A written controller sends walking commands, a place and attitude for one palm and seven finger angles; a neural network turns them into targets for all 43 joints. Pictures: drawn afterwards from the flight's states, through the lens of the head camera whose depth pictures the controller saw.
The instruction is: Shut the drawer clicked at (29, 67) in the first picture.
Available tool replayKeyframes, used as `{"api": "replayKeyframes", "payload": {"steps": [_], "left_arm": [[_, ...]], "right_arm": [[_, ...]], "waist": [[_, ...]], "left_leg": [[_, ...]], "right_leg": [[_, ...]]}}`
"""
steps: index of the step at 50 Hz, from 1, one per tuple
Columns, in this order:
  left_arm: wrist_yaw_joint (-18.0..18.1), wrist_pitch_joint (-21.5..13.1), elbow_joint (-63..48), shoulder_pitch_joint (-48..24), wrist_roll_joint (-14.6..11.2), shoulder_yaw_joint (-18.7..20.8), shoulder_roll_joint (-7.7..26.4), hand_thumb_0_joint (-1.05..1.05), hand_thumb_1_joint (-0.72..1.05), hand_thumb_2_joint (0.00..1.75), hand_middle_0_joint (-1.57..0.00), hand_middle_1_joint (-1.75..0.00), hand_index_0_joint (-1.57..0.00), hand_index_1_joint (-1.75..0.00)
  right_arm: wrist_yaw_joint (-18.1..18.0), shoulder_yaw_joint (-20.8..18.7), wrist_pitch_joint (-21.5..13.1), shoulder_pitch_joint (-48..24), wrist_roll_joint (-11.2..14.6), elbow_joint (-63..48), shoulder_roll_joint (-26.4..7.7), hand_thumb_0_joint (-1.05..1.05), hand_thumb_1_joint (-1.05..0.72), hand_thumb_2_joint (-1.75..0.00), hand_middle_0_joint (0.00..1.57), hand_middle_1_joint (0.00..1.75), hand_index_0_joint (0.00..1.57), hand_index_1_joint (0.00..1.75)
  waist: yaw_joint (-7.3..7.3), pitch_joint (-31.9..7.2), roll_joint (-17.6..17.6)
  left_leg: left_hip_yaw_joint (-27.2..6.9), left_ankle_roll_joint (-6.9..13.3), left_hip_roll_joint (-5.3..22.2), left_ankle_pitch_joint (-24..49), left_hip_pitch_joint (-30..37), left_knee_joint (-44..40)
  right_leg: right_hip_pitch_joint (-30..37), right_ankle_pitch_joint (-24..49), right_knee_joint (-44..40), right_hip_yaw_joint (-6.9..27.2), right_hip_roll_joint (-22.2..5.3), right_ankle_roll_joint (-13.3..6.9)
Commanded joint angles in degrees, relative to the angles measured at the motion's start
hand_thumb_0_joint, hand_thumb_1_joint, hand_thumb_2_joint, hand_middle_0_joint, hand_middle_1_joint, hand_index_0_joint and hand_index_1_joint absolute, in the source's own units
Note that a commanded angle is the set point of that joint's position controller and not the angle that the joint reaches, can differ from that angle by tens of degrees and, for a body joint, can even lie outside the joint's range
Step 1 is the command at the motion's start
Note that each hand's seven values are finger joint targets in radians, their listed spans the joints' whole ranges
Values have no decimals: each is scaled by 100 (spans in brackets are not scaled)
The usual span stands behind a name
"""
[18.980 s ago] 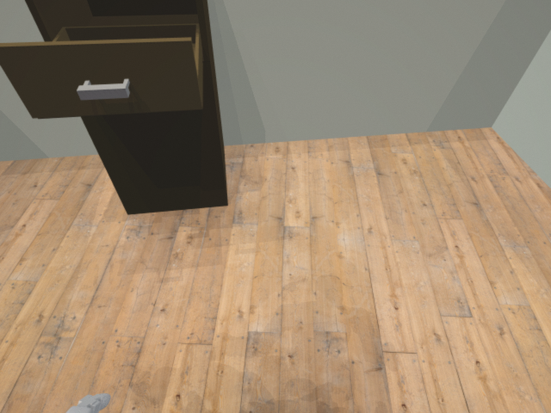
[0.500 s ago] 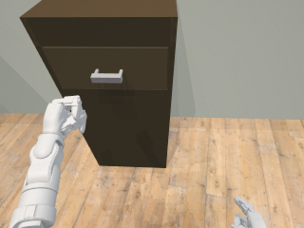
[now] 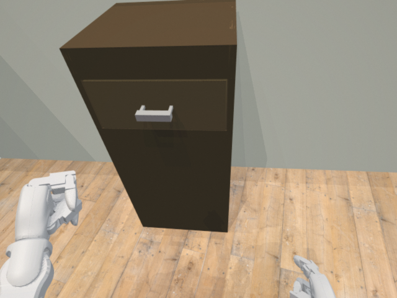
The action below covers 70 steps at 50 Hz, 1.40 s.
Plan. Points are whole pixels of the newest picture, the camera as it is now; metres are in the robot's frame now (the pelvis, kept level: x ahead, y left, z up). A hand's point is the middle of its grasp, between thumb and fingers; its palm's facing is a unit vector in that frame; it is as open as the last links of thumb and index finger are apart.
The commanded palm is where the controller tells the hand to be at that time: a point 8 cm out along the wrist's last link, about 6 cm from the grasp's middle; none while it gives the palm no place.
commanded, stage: draw the hand back to the body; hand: left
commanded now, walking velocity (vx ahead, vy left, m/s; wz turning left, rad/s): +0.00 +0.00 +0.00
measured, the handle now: (155, 112) +0.61 +0.20 +0.05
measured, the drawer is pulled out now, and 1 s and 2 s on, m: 0.00 0.00 0.00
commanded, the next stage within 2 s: step back with the hand held close in 0.34 s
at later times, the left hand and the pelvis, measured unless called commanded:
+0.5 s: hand (51, 223) +0.18 +0.24 +0.16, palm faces +0.40 -0.83 -0.39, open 3.3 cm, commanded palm +0.13 +0.28 +0.17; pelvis +0.00 +0.00 +0.00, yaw +0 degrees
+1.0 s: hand (16, 251) +0.14 +0.27 +0.15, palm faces +0.31 -0.80 -0.51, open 3.3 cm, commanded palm +0.08 +0.31 +0.17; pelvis -0.05 +0.04 -0.01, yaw +0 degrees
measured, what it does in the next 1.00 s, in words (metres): shifts its weight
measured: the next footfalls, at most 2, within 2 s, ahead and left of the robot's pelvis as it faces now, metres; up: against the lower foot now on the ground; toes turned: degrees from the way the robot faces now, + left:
right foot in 1.56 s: -0.20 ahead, -0.05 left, +0.00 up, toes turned +0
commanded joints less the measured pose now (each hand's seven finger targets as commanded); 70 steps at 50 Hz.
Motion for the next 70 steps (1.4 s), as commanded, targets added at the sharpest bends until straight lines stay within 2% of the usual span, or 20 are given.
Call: {"api": "replayKeyframes", "payload": {"steps": [1, 8, 13, 20, 23, 24, 25, 26, 29, 31, 34, 39, 46, 50, 54, 60, 64, 66, 68, 70], "left_arm": [[95, -407, -1789, -137, -15, 858, 1208, 0, 90, 90, -140, -160, -140, -160], [179, -485, -2589, 1008, -5, 1101, 1221, 0, 90, 90, -140, -160, -140, -160], [181, -465, -2116, 605, 52, 836, 935, 0, 90, 90, -140, -160, -140, -160], [244, -513, -2414, 649, 74, 977, 1069, 0, 90, 90, -140, -160, -140, -160], [252, -438, -2479, 698, 76, 994, 1102, 0, 90, 90, -140, -160, -140, -160], [273, -707, -3048, -95, 69, 1807, 1942, 0, 90, 90, -140, -160, -140, -160], [222, -728, -2413, 580, 78, 1541, 1496, 0, 90, 90, -140, -160, -140, -160], [198, -745, -2478, 630, 108, 1523, 1532, 0, 90, 90, -140, -160, -140, -160], [133, -690, -2191, 1313, 118, 1165, 1081, 0, 90, 90, -140, -160, -140, -160], [133, -704, -2277, 1574, 106, 1202, 1099, 0, 90, 90, -140, -160, -140, -160], [166, -714, -2499, 1796, 95, 1413, 1312, 0, 90, 90, -140, -160, -140, -160], [254, -768, -2876, 1986, 49, 1643, 1530, 0, 90, 90, -140, -160, -140, -160], [313, -874, -2886, 1816, 124, 1556, 1468, 0, 90, 90, -140, -160, -140, -160], [342, -988, -2751, 1749, 216, 1523, 1359, 0, 90, 90, -140, -160, -140, -160], [356, -1118, -2865, 1618, 304, 1573, 1357, 0, 90, 90, -140, -160, -140, -160], [405, -1289, -3016, 1574, 329, 1609, 1393, 0, 90, 90, -140, -160, -140, -160], [454, -1413, -3115, 1526, 262, 1591, 1433, 0, 90, 90, -140, -160, -140, -160], [452, -1444, -3069, 1456, 299, 1578, 1388, 0, 90, 90, -140, -160, -140, -160], [442, -1494, -3043, 1466, 415, 1711, 1361, 0, 90, 90, -140, -160, -140, -160], [413, -1508, -3060, 1259, 513, 1814, 1426, 0, 90, 90, -140, -160, -140, -160]], "right_arm": [[-75, -277, -416, -904, -26, -1003, -571, 0, -90, -90, 20, 30, 20, 30], [-130, -336, -618, -805, -7, -1070, -542, 0, -90, -90, 20, 30, 20, 30], [-192, -360, -634, -715, -22, -920, -577, 0, -90, -90, 20, 30, 20, 30], [-242, -328, -720, -737, -72, -943, -544, 0, -90, -90, 20, 30, 20, 30], [-230, -287, -736, -749, -88, -924, -532, 0, -90, -90, 20, 30, 20, 30], [-182, -317, -582, -730, -32, -1149, -660, 0, -90, -90, 20, 30, 20, 30], [-179, -336, -488, -696, -77, -979, -554, 0, -90, -90, 20, 30, 20, 30], [-169, -352, -433, -765, -88, -1050, -579, 0, -90, -90, 20, 30, 20, 30], [-121, -426, -227, -662, -77, -1117, -618, 0, -90, -90, 20, 30, 20, 30], [-136, -476, -140, -677, -73, -1193, -638, 0, -90, -90, 20, 30, 20, 30], [-136, -531, -17, -668, -24, -1326, -607, 0, -90, -90, 20, 30, 20, 30], [-181, -567, 68, -676, 22, -1504, -577, 0, -90, -90, 20, 30, 20, 30], [-247, -609, -63, -625, -2, -1481, -695, 0, -90, -90, 20, 30, 20, 30], [-243, -608, -192, -592, 27, -1502, -734, 0, -90, -90, 20, 30, 20, 30], [-233, -624, -323, -524, 6, -1507, -765, 0, -90, -90, 20, 30, 20, 30], [-224, -641, -503, -423, -36, -1427, -714, 0, -90, -90, 20, 30, 20, 30], [-211, -624, -565, -330, -65, -1250, -664, 0, -90, -90, 20, 30, 20, 30], [-239, -636, -614, -410, -82, -1248, -731, 0, -90, -90, 20, 30, 20, 30], [-267, -643, -687, -526, -76, -1296, -834, 0, -90, -90, 20, 30, 20, 30], [-272, -671, -703, -557, -107, -1259, -770, 0, -90, -90, 20, 30, 20, 30]], "waist": [[113, -488, -260], [152, -424, -163], [12, 233, -433], [161, -465, -255], [178, -393, -33], [-93, 17, -166], [-120, 93, -487], [-96, 81, -508], [-151, -333, -330], [-136, -711, -154], [-128, -1111, -406], [-103, -1286, -404], [-149, -779, 16], [-180, -439, -34], [-205, -297, -188], [-244, -307, -343], [-318, -523, -486], [-325, -419, -175], [-245, -409, 677], [-173, -463, 873]], "left_leg": [[-181, 171, 23, 1138, 435, -137], [-192, 152, 61, 1199, 437, -69], [-215, 186, 61, 622, 344, -136], [-252, 187, 39, 1042, 486, -127], [-265, 153, 46, 1262, 427, -118], [-434, 271, 133, 918, 10, 55], [-465, 264, 150, 951, -62, 153], [-473, 252, 128, 1072, -61, 144], [-408, 245, 258, 1689, 24, 108], [-408, 259, 310, 2239, 119, 97], [-449, 265, 409, 2614, 106, 110], [-512, 261, 441, 2586, -267, 109], [-749, 376, 550, 869, -1212, -321], [-967, 519, 655, -1088, -2308, -689], [-1118, 550, 640, -1999, -2799, -683], [-1076, 449, 453, -1977, -2368, -131], [-966, 297, 294, -1052, -1387, 406], [-1293, 418, 576, -1689, -1879, -143], [-1997, 726, 1260, -3005, -3407, -1421], [-2169, 909, 1658, -3302, -4167, -1758]], "right_leg": [[-311, 1227, -566, 247, -151, 46], [-391, 1279, -544, 247, -140, 55], [-859, 526, -708, 225, -130, 76], [-352, 1046, -476, 225, -164, 44], [-277, 1317, -436, 235, -159, 24], [-883, 1646, -714, 880, -452, 43], [-936, 1826, -667, 811, -600, 15], [-947, 2017, -655, 811, -609, 16], [-864, 2088, -352, 557, -579, 103], [-720, 2286, -149, 428, -524, 157], [-605, 2457, 93, 358, -464, 204], [-465, 2551, 359, 373, -440, 224], [-528, 1326, 414, 442, -296, 243], [-191, 604, 623, 537, -233, 227], [-219, -174, 527, 674, -244, 192], [-1017, -939, 74, 1037, -376, 31], [-1795, -353, -117, 1124, -566, -66], [-1502, -549, 235, 936, -291, 77], [-71, -98, 1750, 489, 276, 274], [542, -128, 2867, 408, 445, 315]]}}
